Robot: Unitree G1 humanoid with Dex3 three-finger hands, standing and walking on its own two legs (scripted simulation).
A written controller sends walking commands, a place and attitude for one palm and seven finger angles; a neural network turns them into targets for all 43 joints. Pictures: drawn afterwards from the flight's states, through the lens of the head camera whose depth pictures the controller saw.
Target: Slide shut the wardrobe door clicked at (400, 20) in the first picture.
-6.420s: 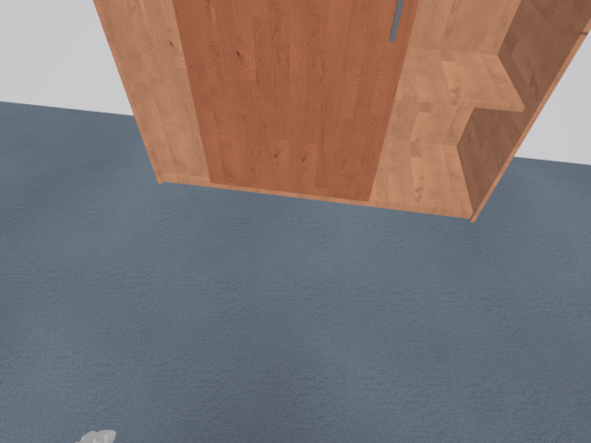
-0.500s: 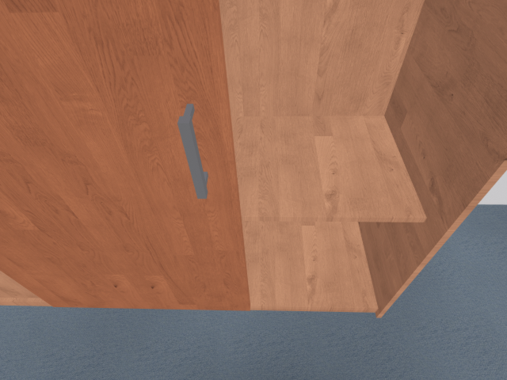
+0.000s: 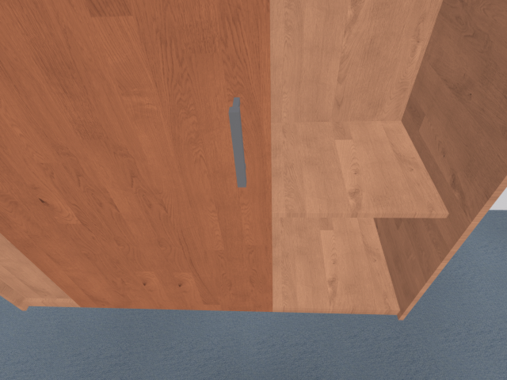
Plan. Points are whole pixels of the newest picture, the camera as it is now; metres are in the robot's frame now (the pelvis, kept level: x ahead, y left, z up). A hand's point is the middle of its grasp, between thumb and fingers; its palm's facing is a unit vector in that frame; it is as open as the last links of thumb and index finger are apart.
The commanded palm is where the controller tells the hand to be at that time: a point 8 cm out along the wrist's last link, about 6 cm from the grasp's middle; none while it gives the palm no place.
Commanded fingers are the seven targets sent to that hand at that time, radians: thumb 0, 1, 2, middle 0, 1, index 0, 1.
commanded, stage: come to a stop and stand still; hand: left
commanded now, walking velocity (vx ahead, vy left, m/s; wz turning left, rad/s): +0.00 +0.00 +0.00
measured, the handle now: (239, 144) +0.49 +0.06 +0.13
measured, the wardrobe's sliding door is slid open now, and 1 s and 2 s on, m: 0.49 0.49 0.49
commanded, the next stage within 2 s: look again from close up in 1.14 s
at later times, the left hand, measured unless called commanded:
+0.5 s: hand out of the picture +0.01 +0.17 -0.15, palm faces +0.03 -0.98 -0.22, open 7.3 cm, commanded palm none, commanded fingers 0.00 0.90 0.90 -0.20 -0.30 -0.20 -0.30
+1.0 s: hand out of the picture +0.03 +0.15 -0.15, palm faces +0.05 -0.98 -0.22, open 7.3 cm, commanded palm none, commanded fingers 0.00 0.90 0.90 -0.20 -0.30 -0.20 -0.30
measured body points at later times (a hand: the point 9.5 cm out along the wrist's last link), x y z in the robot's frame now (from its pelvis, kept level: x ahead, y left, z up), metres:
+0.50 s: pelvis +0.01 +0.00 +0.02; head +0.02 -0.02 +0.47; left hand +0.01 +0.23 -0.13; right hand -0.01 -0.22 -0.15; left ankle +0.01 +0.08 -0.73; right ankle +0.04 -0.12 -0.73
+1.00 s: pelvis +0.04 -0.02 +0.02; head +0.04 -0.04 +0.47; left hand +0.03 +0.20 -0.13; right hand +0.05 -0.24 -0.15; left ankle +0.01 +0.08 -0.73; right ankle +0.04 -0.12 -0.73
